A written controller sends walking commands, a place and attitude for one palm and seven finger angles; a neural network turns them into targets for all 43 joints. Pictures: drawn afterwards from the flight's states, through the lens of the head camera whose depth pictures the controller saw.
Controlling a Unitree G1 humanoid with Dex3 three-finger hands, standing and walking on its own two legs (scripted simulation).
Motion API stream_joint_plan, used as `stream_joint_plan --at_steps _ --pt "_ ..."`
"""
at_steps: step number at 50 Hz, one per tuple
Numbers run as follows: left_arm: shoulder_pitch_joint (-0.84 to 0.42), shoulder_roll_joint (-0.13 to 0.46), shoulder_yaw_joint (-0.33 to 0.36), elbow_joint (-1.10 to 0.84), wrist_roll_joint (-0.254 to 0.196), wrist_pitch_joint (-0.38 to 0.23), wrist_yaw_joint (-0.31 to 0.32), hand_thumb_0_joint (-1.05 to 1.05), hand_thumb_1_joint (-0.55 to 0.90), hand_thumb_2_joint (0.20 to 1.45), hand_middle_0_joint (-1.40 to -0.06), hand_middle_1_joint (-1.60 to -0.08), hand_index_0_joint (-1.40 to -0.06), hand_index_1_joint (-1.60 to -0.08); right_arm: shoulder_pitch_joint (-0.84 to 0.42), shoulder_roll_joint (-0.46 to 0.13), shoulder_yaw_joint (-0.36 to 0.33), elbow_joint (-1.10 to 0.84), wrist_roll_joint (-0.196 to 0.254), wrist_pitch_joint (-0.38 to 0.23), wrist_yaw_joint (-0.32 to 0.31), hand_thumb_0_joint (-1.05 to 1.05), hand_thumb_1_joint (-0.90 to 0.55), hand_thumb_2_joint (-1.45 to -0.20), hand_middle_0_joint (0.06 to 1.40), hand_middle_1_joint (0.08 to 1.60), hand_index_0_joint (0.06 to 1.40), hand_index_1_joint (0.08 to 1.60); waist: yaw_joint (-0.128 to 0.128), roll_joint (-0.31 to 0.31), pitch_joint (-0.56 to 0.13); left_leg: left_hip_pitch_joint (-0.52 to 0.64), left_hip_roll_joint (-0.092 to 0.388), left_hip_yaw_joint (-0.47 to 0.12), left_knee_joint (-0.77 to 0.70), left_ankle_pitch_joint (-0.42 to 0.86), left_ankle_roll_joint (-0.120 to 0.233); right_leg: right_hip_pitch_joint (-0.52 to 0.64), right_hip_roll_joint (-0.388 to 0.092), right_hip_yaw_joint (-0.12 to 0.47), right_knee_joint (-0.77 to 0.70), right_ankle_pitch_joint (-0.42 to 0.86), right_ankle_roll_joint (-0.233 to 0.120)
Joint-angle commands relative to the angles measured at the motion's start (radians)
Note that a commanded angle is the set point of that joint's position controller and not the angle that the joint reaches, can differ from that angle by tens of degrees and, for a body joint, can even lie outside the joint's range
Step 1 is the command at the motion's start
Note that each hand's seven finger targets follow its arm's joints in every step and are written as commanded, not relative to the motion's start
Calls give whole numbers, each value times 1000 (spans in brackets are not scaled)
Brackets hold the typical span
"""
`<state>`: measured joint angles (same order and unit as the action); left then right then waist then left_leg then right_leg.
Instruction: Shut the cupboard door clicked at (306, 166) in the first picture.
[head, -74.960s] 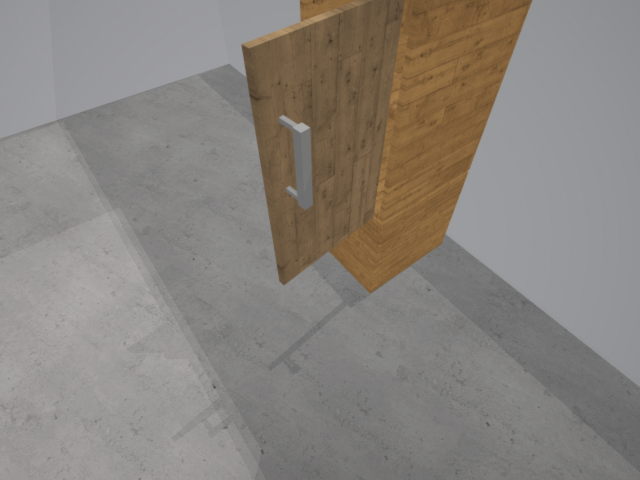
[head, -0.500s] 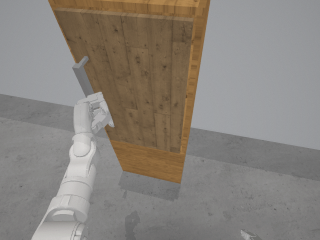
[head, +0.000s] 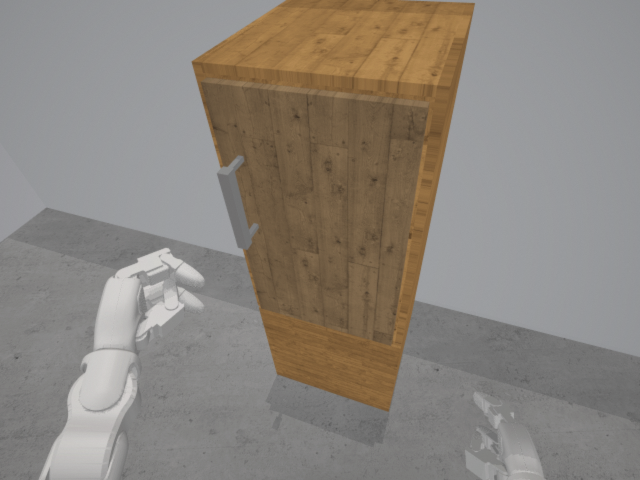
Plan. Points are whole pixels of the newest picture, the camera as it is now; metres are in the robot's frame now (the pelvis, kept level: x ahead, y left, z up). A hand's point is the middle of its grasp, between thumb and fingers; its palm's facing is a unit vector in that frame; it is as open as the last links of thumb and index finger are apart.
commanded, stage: draw the hand back to the body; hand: left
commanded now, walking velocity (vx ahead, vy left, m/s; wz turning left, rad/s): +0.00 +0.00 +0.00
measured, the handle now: (241, 204) +0.56 +0.20 +0.03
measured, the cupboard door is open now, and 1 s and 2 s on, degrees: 0 0 0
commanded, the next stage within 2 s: step back with the hand held close in 0.78 s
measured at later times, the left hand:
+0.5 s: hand (23, 358) +0.18 +0.29 +0.17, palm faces +0.48 -0.77 -0.43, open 6.8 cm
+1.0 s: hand (37, 348) +0.19 +0.28 +0.17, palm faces +0.46 -0.78 -0.43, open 7.4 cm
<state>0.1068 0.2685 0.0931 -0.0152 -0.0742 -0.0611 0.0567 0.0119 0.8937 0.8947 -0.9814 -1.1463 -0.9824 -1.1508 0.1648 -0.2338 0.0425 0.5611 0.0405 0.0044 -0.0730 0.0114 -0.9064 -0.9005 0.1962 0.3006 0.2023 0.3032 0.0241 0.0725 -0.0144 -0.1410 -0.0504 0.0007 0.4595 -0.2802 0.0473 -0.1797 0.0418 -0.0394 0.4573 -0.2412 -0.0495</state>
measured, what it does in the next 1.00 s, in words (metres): stands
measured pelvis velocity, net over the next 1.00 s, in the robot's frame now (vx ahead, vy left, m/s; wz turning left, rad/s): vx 0.00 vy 0.01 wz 0.01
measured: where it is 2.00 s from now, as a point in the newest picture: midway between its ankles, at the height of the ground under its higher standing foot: outside the picture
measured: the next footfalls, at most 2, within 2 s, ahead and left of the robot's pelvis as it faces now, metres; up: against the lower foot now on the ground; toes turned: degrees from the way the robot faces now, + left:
none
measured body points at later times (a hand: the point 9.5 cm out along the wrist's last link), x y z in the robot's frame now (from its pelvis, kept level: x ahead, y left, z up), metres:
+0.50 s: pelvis +0.00 +0.02 +0.00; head -0.02 -0.02 +0.45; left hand +0.15 +0.33 +0.19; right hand +0.19 -0.20 -0.09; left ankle -0.02 +0.09 -0.74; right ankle +0.01 -0.09 -0.74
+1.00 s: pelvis +0.00 +0.01 +0.00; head -0.02 -0.02 +0.45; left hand +0.16 +0.32 +0.19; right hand +0.18 -0.21 -0.09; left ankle -0.02 +0.09 -0.74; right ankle +0.01 -0.09 -0.74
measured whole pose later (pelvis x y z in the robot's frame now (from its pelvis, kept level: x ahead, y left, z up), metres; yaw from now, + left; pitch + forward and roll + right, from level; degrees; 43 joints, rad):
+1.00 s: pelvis +0.00 +0.01 +0.00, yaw +1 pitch -2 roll -1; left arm 0.46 0.35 0.38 -0.36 -0.07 -0.13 0.10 0.01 0.89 0.89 -0.21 -0.30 -0.21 -0.30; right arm 0.21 -0.24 0.02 0.60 0.02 -0.06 -0.06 0.01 -0.90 -0.90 0.20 0.30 0.21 0.30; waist 0.03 0.09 -0.02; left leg -0.16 -0.05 -0.01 0.47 -0.28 0.06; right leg -0.17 0.04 -0.05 0.41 -0.21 -0.04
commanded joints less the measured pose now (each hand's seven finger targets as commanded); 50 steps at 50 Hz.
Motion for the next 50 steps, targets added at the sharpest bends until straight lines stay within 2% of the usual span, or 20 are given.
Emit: stream_joint_plan --at_steps 1,2,8,9,15,17,19,20,21,23,27,32,35,37,41,45,46,47,48,50 --pt "-152 161 109 -335 3 -62 25 0 900 900 -723 -870 -723 -870 -103 -84 -27 -139 -14 -58 0 0 -900 -900 200 300 200 300 3 -32 -120 25 52 -31 -101 234 -16 102 -45 31 -85 197 21" --pt "-107 177 129 -338 3 -57 26 0 900 900 -695 -840 -695 -840 -102 -88 -29 -135 -16 -60 -1 0 -900 -900 200 300 200 300 7 -46 -111 25 55 -35 -104 251 -17 107 -43 29 -88 204 20" --pt "35 205 204 -456 4 -55 33 0 900 900 -530 -660 -530 -660 -103 -82 -32 -131 -22 -73 7 0 -900 -900 200 300 200 300 19 -11 -112 33 59 -44 -106 318 -33 133 -47 21 -86 236 18" --pt "57 211 218 -463 3 -54 34 0 900 900 -502 -630 -502 -630 -108 -80 -33 -130 -22 -75 8 0 -900 -900 200 300 200 300 21 -31 -100 30 61 -44 -104 319 -33 127 -46 20 -88 237 19" --pt "177 256 312 -546 -1 -62 45 0 900 900 -337 -450 -337 -450 -108 -82 -43 -122 -24 -96 10 0 -900 -900 200 300 200 300 33 6 -90 14 66 -51 -105 323 -43 133 -48 17 -84 217 19" --pt "239 285 359 -547 -4 -65 49 0 900 900 -282 -390 -282 -390 -109 -86 -49 -115 -23 -106 9 0 -900 -900 200 300 200 300 40 -8 -76 1 68 -51 -104 311 -41 127 -46 19 -94 209 21" --pt "264 291 381 -582 -7 -72 52 0 900 900 -228 -330 -228 -330 -107 -83 -50 -116 -20 -111 9 0 -900 -900 200 300 200 300 41 16 -77 -3 69 -51 -105 305 -47 131 -50 18 -87 199 20" --pt "290 299 401 -575 -10 -74 55 0 900 900 -200 -300 -200 -300 -103 -83 -51 -113 -21 -115 9 0 -900 -900 200 300 200 300 44 0 -63 -15 69 -54 -107 299 -48 130 -50 16 -86 194 20" --pt "281 265 365 -566 -4 -75 52 0 900 900 -200 -300 -200 -300 -103 -86 -52 -107 -21 -117 11 0 -900 -900 200 300 200 300 36 1 -52 -14 68 -52 -107 288 -46 113 -50 16 -88 181 20" --pt "263 238 332 -543 -1 -72 52 0 900 900 -200 -300 -200 -300 -97 -95 -57 -101 -20 -122 8 0 -900 -900 200 300 200 300 24 -28 -16 -15 72 -55 -115 248 -41 81 -50 16 -96 142 23" --pt "227 259 342 -532 3 -76 61 0 900 900 -200 -300 -200 -300 -98 -102 -61 -93 -20 -131 -1 0 -900 -900 200 300 200 300 27 -34 -13 -19 68 -59 -120 179 -29 69 -50 22 -108 90 23" --pt "211 294 371 -579 6 -87 70 0 900 900 -200 -300 -200 -300 -110 -96 -56 -93 -20 -144 -6 0 -900 -900 200 300 200 300 39 13 -44 -29 65 -67 -129 143 -31 104 -49 30 -106 67 19" --pt "231 273 363 -566 2 -89 69 0 900 900 -200 -300 -200 -300 -111 -87 -50 -95 -20 -145 -5 0 -900 -900 200 300 200 300 39 17 -12 -44 65 -66 -138 128 -36 102 -50 28 -106 53 17" --pt "245 291 383 -573 4 -91 68 0 900 900 -200 -300 -200 -300 -110 -91 -53 -92 -20 -150 -5 0 -900 -900 200 300 200 300 44 39 -16 -43 67 -66 -135 152 -39 108 -45 29 -108 79 15" --pt "266 266 371 -548 -3 -88 62 0 900 900 -200 -300 -200 -300 -102 -86 -54 -95 -22 -145 -1 0 -900 -900 200 300 200 300 40 -5 -10 -43 66 -57 -130 170 -36 106 -48 29 -105 92 17" --pt "256 263 363 -550 -3 -86 59 0 900 900 -200 -300 -200 -300 -102 -90 -56 -98 -20 -139 0 0 -900 -900 200 300 200 300 38 -5 -15 -35 67 -54 -127 170 -32 103 -48 36 -110 93 18" --pt "168 368 475 -610 4 -128 71 0 900 900 -200 -300 -200 -300 -83 -126 -74 -132 -14 -122 1 0 -900 -900 200 300 200 300 0 6 9 -137 93 -92 -85 69 0 53 -109 154 -139 94 11" --pt "182 379 490 -580 7 -144 74 0 900 900 -200 -300 -200 -300 -68 -111 -73 -116 -17 -116 -2 0 -900 -900 200 300 200 300 1 -32 15 -134 83 -101 -44 50 0 22 -151 193 -165 81 -7" --pt "290 292 419 -521 3 -149 67 0 900 900 -200 -300 -200 -300 -64 -110 -77 -106 -22 -107 0 0 -900 -900 200 300 200 300 -12 -64 -15 -109 79 -96 -3 68 -2 -13 -183 202 -166 73 -20" --pt "336 266 387 -535 3 -162 67 0 900 900 -200 -300 -200 -300 -63 -118 -87 -109 -23 -91 8 0 -900 -900 200 300 200 300 -19 -62 -67 -100 83 -97 29 105 -9 -26 -207 206 -139 107 -35"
